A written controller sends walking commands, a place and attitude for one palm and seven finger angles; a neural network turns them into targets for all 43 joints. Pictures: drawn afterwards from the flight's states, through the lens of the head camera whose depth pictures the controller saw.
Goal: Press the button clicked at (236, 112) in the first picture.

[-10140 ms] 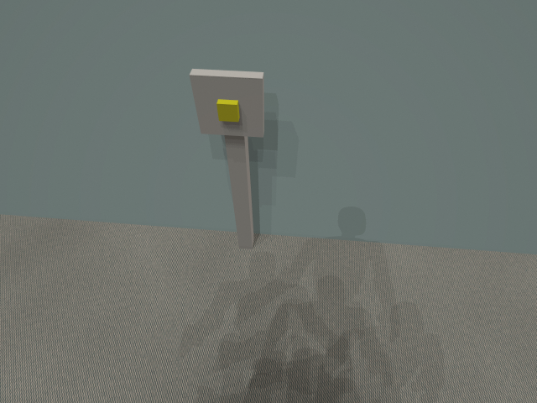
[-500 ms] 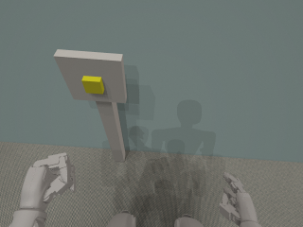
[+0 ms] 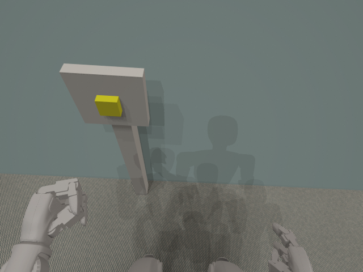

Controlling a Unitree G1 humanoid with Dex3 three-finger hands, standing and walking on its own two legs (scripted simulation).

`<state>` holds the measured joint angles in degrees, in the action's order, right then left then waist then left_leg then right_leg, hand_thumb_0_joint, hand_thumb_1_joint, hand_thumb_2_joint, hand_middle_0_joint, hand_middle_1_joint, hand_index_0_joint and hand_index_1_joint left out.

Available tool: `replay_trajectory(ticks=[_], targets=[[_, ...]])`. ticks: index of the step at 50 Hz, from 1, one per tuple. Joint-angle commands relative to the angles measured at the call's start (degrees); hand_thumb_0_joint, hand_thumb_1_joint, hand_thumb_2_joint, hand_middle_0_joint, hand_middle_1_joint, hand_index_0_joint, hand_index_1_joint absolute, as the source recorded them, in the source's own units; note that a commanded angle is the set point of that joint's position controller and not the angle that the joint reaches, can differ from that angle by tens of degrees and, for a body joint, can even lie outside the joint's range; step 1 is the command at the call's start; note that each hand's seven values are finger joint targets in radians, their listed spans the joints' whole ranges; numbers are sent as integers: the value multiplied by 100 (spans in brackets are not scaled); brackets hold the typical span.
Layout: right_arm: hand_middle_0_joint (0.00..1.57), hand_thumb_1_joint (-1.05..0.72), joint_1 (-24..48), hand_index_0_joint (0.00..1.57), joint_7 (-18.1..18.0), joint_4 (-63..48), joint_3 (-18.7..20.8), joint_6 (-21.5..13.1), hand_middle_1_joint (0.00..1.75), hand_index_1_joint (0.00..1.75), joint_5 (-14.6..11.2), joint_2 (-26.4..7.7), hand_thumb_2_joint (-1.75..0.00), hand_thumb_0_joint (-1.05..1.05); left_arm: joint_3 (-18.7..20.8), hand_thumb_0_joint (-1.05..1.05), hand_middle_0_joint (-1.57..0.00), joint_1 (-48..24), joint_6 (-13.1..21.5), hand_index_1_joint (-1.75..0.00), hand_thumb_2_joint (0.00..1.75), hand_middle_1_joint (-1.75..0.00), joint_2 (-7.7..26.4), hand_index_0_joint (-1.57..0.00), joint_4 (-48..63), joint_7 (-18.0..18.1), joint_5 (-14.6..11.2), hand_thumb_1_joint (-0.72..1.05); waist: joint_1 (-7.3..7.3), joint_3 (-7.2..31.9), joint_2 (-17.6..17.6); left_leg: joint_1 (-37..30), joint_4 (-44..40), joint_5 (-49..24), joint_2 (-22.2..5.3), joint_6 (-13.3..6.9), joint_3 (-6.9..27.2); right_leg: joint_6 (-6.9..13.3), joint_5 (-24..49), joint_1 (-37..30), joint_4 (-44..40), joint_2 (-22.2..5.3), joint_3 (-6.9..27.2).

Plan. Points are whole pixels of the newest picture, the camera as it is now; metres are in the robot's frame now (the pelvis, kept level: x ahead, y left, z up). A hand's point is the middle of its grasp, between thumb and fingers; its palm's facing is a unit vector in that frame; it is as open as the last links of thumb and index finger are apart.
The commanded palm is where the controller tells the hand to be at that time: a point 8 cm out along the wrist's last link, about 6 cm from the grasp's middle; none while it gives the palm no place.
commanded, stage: raise the hand and make a fist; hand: left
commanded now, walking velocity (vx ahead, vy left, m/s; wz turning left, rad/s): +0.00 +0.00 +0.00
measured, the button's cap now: (109, 105) +0.48 +0.21 +0.05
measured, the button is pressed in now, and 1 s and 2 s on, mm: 0 0 0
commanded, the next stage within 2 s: aim a knuckle at the button in 0.20 s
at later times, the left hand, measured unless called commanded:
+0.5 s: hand (90, 204) +0.24 +0.19 +0.04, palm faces +0.05 -1.00 -0.08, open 3.1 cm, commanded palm +0.22 +0.25 +0.04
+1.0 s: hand (98, 172) +0.31 +0.20 +0.03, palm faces +0.03 -1.00 -0.06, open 3.1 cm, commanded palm +0.29 +0.25 +0.03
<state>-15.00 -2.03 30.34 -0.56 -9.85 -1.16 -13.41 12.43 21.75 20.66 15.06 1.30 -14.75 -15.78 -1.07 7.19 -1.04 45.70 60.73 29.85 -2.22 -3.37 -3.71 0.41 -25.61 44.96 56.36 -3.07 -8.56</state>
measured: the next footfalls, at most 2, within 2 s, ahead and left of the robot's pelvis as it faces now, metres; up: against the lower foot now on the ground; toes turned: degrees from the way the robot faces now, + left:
none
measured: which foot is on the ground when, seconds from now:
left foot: down 0.00-1.00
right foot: down 0.00-1.00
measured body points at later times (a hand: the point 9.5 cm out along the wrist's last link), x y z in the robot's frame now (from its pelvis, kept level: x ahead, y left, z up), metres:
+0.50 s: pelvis -0.01 -0.03 -0.01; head +0.07 -0.02 +0.44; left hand +0.23 +0.25 +0.04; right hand +0.17 -0.26 -0.09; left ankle +0.00 +0.08 -0.67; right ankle +0.02 -0.12 -0.67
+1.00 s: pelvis -0.01 -0.03 -0.01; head +0.09 -0.02 +0.43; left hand +0.30 +0.25 +0.04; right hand +0.13 -0.29 -0.11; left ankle +0.00 +0.08 -0.67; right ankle +0.02 -0.12 -0.67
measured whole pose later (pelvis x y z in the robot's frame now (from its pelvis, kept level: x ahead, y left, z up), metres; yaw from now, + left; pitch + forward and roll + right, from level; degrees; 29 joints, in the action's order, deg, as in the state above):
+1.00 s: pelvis -0.01 -0.03 -0.01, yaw +0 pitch +17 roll -2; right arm -14.3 -3.0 34.9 -0.6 -8.8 -1.4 -15.6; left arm 18.2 -3.3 25.0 18.3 -23.7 -19.3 -16.4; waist -2.2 6.2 -0.9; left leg 49.6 62.2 29.4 -3.1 -1.2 -2.8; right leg 2.8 -26.6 49.5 59.5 -2.3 -9.2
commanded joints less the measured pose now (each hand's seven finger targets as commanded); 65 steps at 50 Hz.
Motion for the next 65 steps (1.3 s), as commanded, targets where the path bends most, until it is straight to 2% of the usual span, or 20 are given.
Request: replay_trajectory(ticks=[1,6,11,15,19,20,24,26,28,30,33,35,39,43,45,47,52,57,62,65], targets=[[20,-90,269,20,-19,-842,352,-324,30,30,-29,-827,-90,0,430,0,-130,-205,553,-150,90,-150,626,-130,1092,133,-74,90,93,1117,-395,-873,-1074,-2025,102,422,750,120,913,-580,-426,339,223],[20,-90,264,20,-33,-885,342,-319,30,30,-50,-873,-90,0,314,0,-130,-277,547,-150,90,-150,640,-130,947,18,-27,90,46,1107,-331,-697,-1066,-1587,143,339,704,119,718,-643,-521,311,311],[20,-90,257,20,-64,-897,337,-340,30,30,-62,-823,-90,0,422,0,-130,-246,602,-150,90,-150,743,-130,1228,1,-90,90,81,1344,-369,-837,-1012,-1832,151,303,657,114,987,-840,-542,314,363],[20,-90,306,20,-78,-845,314,-319,30,30,-55,-789,-90,0,464,0,-130,-255,645,-150,90,-150,656,-130,934,46,-158,90,47,1070,-144,-565,-954,-1547,188,274,609,89,836,-833,-599,309,414],[20,-90,291,20,-129,-711,271,-310,30,30,-61,-878,-90,0,445,0,-130,-1137,639,-150,90,-150,741,-130,331,-31,-77,90,-142,716,-56,-209,-804,-1024,192,235,602,67,317,-446,-635,285,521],[20,-90,277,20,-149,-686,271,-328,30,30,-63,-894,-90,0,456,0,-130,-1479,661,-150,90,-150,796,-130,328,-79,-91,90,-184,823,-43,-210,-758,-974,197,220,604,56,270,-430,-638,270,556],[20,-90,218,20,-179,-669,265,-382,30,30,-79,-907,-90,0,570,0,-130,-1610,637,-150,90,-150,997,-130,243,-322,-152,90,-30,1493,-369,-448,-730,-1422,203,201,551,88,744,-876,-590,243,654],[20,-90,227,20,-190,-610,258,-401,30,30,-77,-900,-90,0,595,0,-130,-2024,617,-150,90,-150,1097,-130,321,-344,-196,90,-54,1667,-451,-541,-716,-1584,199,196,544,70,963,-984,-582,227,677],[20,-90,181,20,-198,-553,238,-368,30,30,-76,-923,-90,0,877,0,-130,-2088,557,-150,90,-150,1366,-130,-60,-317,-238,90,-52,1554,-112,-302,-699,-1534,185,187,541,49,888,-1130,-641,238,739],[20,-90,212,20,-183,-539,245,-337,30,30,-80,-899,-90,0,951,0,-130,-2128,531,-150,90,-150,1344,-130,-271,-297,-246,90,-5,1550,-219,-258,-677,-1647,194,190,489,39,1079,-1201,-619,206,797],[20,-90,183,20,-147,-535,259,-258,30,30,-80,-908,-90,0,1127,0,-130,-2019,438,-150,90,-150,1397,-130,-715,-271,-290,90,71,1486,-57,-151,-710,-1736,201,206,450,33,1247,-1380,-645,199,818],[20,-90,142,20,-115,-553,275,-219,30,30,-88,-921,-90,0,1026,0,-130,-2073,420,-150,90,-150,1273,-130,-808,-310,-283,90,38,1542,-6,-198,-725,-1860,211,198,416,8,1528,-1410,-618,186,808],[20,-90,58,20,-104,-490,294,-166,30,30,-88,-972,-90,0,1087,0,-130,-2424,496,-150,90,-150,1400,-130,-1088,-399,-257,90,-27,1446,7,-113,-689,-1847,191,192,406,7,1568,-1351,-618,188,856],[20,-90,12,20,-123,-384,316,-205,30,30,-66,-967,-90,0,842,0,-130,-3173,753,-150,90,-150,1274,-130,-933,-471,-251,90,-174,1654,-138,-277,-598,-1921,174,170,421,15,1625,-1191,-536,196,857],[20,-90,-28,20,-135,-284,320,-185,30,30,-74,-1010,-90,0,1076,0,-130,-3362,813,-150,90,-150,1554,-130,-1237,-468,-238,90,-157,1607,-158,-201,-599,-1799,158,186,435,18,1448,-1112,-529,193,857],[20,-90,-18,20,-150,-238,314,-177,30,30,-67,-997,-90,0,944,0,-130,-3735,859,-150,90,-150,1498,-130,-1288,-472,-161,90,-185,1702,-349,-305,-621,-1807,153,187,470,41,1391,-961,-446,198,804],[20,-90,-75,20,-147,-214,313,-67,30,30,-70,-1021,-90,0,1089,0,-130,-3988,738,-150,90,-150,1665,-130,-1720,-444,-114,90,-129,1892,-221,-311,-653,-1901,148,190,469,40,1506,-1025,-394,207,773],[20,-90,-132,20,-116,-250,303,44,30,30,-52,-1014,-90,0,1068,0,-130,-4303,658,-150,90,-150,1632,-130,-2018,-358,-46,90,-113,1959,-352,-385,-705,-1917,134,219,482,52,1450,-897,-361,228,709],[20,-90,-231,20,-125,-141,282,163,30,30,-50,-1059,-90,0,1109,0,-130,-5104,689,-150,90,-150,1752,-130,-2706,-296,62,90,-276,1717,-64,-142,-645,-1575,117,208,503,41,1137,-620,-369,252,712],[20,-90,-306,20,-106,-120,295,194,30,30,-18,-1055,-90,0,936,0,-130,-5545,816,-150,90,-150,1680,-130,-2593,-299,156,90,-258,2085,-492,-498,-617,-1902,101,233,553,82,1300,-470,-245,250,669]])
